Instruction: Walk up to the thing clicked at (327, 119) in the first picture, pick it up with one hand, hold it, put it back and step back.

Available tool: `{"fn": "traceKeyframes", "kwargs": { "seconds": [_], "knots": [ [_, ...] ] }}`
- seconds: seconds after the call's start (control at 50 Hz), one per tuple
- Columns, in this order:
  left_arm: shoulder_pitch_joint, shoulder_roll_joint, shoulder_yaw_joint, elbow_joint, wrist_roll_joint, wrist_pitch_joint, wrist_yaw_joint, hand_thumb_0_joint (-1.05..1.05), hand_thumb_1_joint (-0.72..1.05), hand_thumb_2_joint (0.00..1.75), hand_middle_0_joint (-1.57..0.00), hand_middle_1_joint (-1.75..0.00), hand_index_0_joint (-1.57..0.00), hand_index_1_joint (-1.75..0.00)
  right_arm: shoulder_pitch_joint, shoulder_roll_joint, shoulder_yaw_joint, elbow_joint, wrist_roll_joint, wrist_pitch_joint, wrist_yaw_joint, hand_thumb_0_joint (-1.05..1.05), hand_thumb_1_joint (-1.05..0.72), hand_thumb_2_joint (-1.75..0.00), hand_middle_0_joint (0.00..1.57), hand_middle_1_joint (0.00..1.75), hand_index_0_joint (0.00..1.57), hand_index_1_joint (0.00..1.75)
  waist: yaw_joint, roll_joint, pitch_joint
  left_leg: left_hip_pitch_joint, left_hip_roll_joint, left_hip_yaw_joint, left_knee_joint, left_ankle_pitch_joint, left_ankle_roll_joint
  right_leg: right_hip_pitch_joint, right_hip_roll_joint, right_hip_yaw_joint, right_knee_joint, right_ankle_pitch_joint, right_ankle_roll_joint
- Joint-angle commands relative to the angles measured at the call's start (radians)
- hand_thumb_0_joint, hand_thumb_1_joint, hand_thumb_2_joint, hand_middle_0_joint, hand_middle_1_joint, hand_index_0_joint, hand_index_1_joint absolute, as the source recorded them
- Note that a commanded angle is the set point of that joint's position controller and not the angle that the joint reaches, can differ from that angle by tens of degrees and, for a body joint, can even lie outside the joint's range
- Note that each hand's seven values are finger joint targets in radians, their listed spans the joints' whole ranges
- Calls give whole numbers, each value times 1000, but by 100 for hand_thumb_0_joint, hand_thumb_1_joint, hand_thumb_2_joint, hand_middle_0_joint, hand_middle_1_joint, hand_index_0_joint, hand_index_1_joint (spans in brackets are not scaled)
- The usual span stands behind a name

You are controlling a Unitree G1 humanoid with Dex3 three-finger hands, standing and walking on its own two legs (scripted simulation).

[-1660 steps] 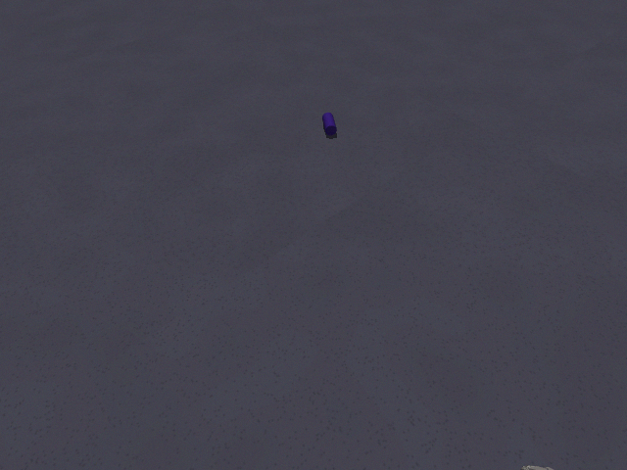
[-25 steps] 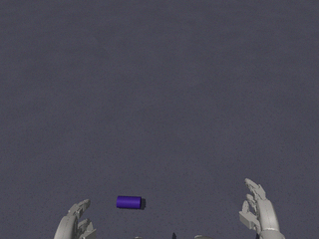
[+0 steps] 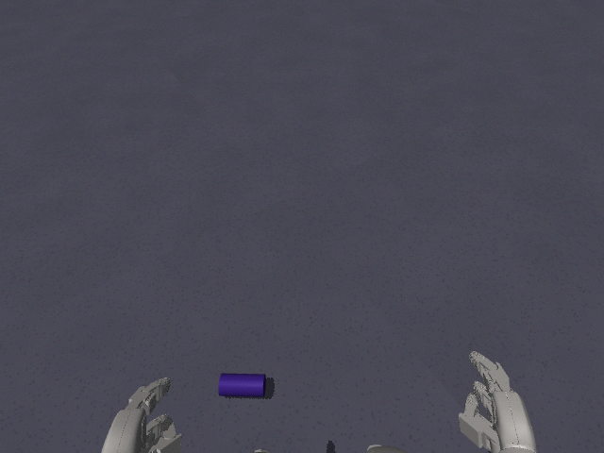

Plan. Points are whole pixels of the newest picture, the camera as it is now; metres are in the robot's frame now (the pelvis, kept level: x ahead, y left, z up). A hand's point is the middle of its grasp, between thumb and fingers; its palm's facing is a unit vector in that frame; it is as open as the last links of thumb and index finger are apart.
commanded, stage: home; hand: left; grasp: from above
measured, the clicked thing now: (242, 384) +0.43 +0.20 -0.68
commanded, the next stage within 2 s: stand in 1.16 s
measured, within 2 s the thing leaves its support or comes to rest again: neither
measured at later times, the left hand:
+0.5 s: hand (170, 442) +0.16 +0.19 -0.04, palm faces +0.05 -0.98 -0.21, open 7.4 cm
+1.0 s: hand (170, 439) +0.17 +0.19 -0.04, palm faces +0.05 -0.98 -0.21, open 7.4 cm
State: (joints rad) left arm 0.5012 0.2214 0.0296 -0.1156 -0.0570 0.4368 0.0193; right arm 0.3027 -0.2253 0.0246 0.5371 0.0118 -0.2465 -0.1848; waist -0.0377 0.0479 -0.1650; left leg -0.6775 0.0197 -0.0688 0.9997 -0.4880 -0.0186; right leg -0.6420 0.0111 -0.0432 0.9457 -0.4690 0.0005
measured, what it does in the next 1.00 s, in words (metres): stands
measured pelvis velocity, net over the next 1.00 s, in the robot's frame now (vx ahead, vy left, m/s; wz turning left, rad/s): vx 0.00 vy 0.01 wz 0.00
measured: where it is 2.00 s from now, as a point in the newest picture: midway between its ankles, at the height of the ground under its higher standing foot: outside the picture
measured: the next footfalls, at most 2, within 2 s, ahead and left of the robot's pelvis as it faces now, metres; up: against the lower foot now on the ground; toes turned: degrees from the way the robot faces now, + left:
none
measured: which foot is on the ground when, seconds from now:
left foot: down 0.00-1.00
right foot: down 0.00-1.00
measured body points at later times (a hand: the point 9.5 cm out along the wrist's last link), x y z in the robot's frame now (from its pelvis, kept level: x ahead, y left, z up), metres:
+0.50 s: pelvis +0.00 +0.01 +0.00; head +0.01 +0.01 +0.45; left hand +0.16 +0.24 -0.03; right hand +0.16 -0.24 -0.06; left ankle +0.01 +0.13 -0.68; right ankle +0.00 -0.12 -0.68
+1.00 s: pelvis +0.00 +0.01 +0.00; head +0.02 +0.01 +0.45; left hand +0.16 +0.24 -0.02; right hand +0.16 -0.24 -0.06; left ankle +0.01 +0.13 -0.68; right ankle +0.00 -0.12 -0.68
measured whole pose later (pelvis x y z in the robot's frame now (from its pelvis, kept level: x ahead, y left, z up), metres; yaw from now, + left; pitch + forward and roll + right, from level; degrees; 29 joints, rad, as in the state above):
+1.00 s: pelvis +0.00 +0.01 +0.00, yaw +0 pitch +10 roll -3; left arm 0.51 0.23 0.02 -0.15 -0.06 0.45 0.03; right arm 0.30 -0.22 0.03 0.53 0.01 -0.24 -0.18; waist -0.03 0.05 -0.17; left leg -0.69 0.02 -0.07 1.02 -0.50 -0.01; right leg -0.65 0.01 -0.04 0.95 -0.48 0.01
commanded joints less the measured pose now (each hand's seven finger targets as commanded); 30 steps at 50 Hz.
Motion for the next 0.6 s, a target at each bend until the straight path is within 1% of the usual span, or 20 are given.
{"fn": "traceKeyframes", "kwargs": {
  "seconds": [0.0, 0.06, 0.08, 0.12, 0.16, 0.2, 0.22, 0.24, 0.26, 0.3, 0.34, 0.38, 0.42, 0.44, 0.46, 0.5, 0.52, 0.54, 0.56, 0.58],
  "knots": [
    [-29, 110, 66, -199, 8, -42, 6, 0, 90, 90, -20, -30, -20, -30, -79, -116, -44, -163, -4, -60, -14, 0, -90, -90, 20, 30, 20, 30, -4, -25, -53, 73, -27, 33, -148, 176, 39, 41, 9, -6, -179, 167, 4],
    [-31, 109, 64, -200, 7, -41, 4, 0, 90, 90, -20, -30, -20, -30, -76, -117, -44, -158, -4, -63, -13, 0, -90, -90, 20, 30, 20, 30, -7, -14, -66, 77, -25, 28, -156, 173, 38, 45, 11, -9, -171, 161, 1],
    [-22, 108, 65, -185, 8, -38, 4, 0, 90, 90, -20, -30, -20, -30, -79, -116, -43, -160, -4, -61, -14, 0, -90, -90, 20, 30, 20, 30, -1, -13, -54, 69, -25, 28, -156, 170, 37, 40, 12, -10, -172, 157, 1],
    [-56, 129, 70, -234, 11, -46, 7, 0, 90, 90, -20, -30, -20, -30, -74, -116, -44, -156, -3, -60, -14, 0, -90, -90, 20, 30, 20, 30, 3, 2, -69, 75, -25, 27, -158, 178, 36, 44, 12, -11, -166, 160, -2],
    [0, 88, 44, -153, 12, -33, 4, 0, 90, 90, -20, -30, -20, -30, -82, -114, -41, -160, -4, -60, -14, 0, -90, -90, 20, 30, 20, 30, -7, -19, -34, 63, -24, 24, -158, 168, 37, 32, 14, -13, -170, 155, 0],
    [-60, 132, 75, -240, 7, -42, 8, 0, 90, 90, -20, -30, -20, -30, -79, -118, -45, -160, -2, -59, -15, 0, -90, -90, 20, 30, 20, 30, -2, -6, -69, 73, -26, 29, -152, 173, 38, 46, 11, -9, -173, 160, 1],
    [-18, 104, 55, -175, 11, -35, 6, 0, 90, 90, -20, -30, -20, -30, -81, -116, -42, -157, -4, -60, -15, 0, -90, -90, 20, 30, 20, 30, -10, -20, -45, 70, -26, 29, -154, 170, 39, 38, 13, -10, -172, 157, 2],
    [-26, 103, 53, -187, 10, -34, 4, 0, 90, 90, -20, -30, -20, -30, -82, -115, -42, -161, -5, -62, -14, 0, -90, -90, 20, 30, 20, 30, -9, -16, -50, 65, -26, 29, -153, 164, 39, 35, 12, -9, -174, 152, 2],
    [-49, 125, 72, -232, 9, -36, 8, 0, 90, 90, -20, -30, -20, -30, -77, -115, -44, -161, -4, -62, -16, 0, -90, -90, 20, 30, 20, 30, -2, -3, -74, 78, -26, 29, -151, 178, 38, 44, 10, -9, -172, 164, 0],
    [-20, 103, 54, -183, 12, -35, 7, 0, 90, 90, -20, -30, -20, -30, -77, -114, -42, -159, -3, -61, -16, 0, -90, -90, 20, 30, 20, 30, -7, -24, -45, 70, -24, 25, -157, 169, 38, 38, 13, -12, -168, 156, 1],
    [-43, 119, 67, -221, 11, -37, 9, 0, 90, 90, -20, -30, -20, -30, -79, -115, -43, -161, -3, -60, -16, 0, -90, -90, 20, 30, 20, 30, -1, 3, -52, 70, -22, 22, -163, 165, 34, 34, 14, -15, -165, 148, -3],
    [-21, 112, 58, -201, 14, -37, 8, 0, 90, 90, -20, -30, -20, -30, -78, -115, -43, -159, -4, -61, -16, 0, -90, -90, 20, 30, 20, 30, 1, 0, -56, 73, -22, 19, -162, 175, 34, 40, 15, -17, -161, 156, -3],
    [-37, 128, 65, -240, 14, -41, 11, 0, 90, 90, -20, -30, -20, -30, -70, -113, -45, -153, -4, -59, -15, 0, -90, -90, 20, 30, 20, 30, 5, 6, -83, 84, -20, 16, -157, 216, 32, 50, 16, -18, -149, 188, -6],
    [-1, 98, 44, -175, 16, -32, 10, 0, 90, 90, -20, -30, -20, -30, -77, -113, -42, -161, -4, -57, -15, 0, -90, -90, 20, 30, 20, 30, -3, -7, -42, 71, -22, 19, -156, 199, 33, 34, 16, -18, -157, 176, -4],
    [-40, 113, 52, -223, 10, -37, 8, 0, 90, 90, -20, -30, -20, -30, -75, -117, -43, -157, -5, -59, -14, 0, -90, -90, 20, 30, 20, 30, -6, -7, -46, 72, -20, 17, -161, 179, 35, 34, 17, -18, -159, 159, -3],
    [-50, 129, 69, -248, 13, -41, 13, 0, 90, 90, -20, -30, -20, -30, -73, -119, -46, -155, -6, -59, -15, 0, -90, -90, 20, 30, 20, 30, 2, 18, -61, 79, -17, 14, -168, 184, 30, 38, 17, -20, -149, 160, -6],
    [-19, 112, 57, -207, 12, -39, 9, 0, 90, 90, -20, -30, -20, -30, -69, -118, -46, -148, -7, -56, -12, 0, -90, -90, 20, 30, 20, 30, 2, 20, -63, 87, -15, 8, -170, 196, 27, 36, 20, -23, -143, 164, -7],
    [-20, 120, 60, -233, 13, -39, 11, 0, 90, 90, -20, -30, -20, -30, -73, -122, -49, -159, -6, -57, -14, 0, -90, -90, 20, 30, 20, 30, 3, 18, -74, 93, -14, 9, -167, 217, 27, 40, 20, -24, -138, 180, -8],
    [5, 95, 44, -188, 12, -35, 9, 0, 90, 90, -20, -30, -20, -30, -71, -115, -44, -156, -7, -54, -12, 0, -90, -90, 20, 30, 20, 30, -2, 1, -73, 87, -14, 6, -163, 229, 27, 43, 21, -25, -137, 189, -7],
    [23, 86, 42, -169, 9, -29, 6, 0, 90, 90, -20, -30, -20, -30, -75, -115, -44, -161, -4, -54, -11, 0, -90, -90, 20, 30, 20, 30, -2, -3, -61, 83, -15, 8, -156, 246, 28, 41, 19, -24, -139, 205, -8]
  ]
}}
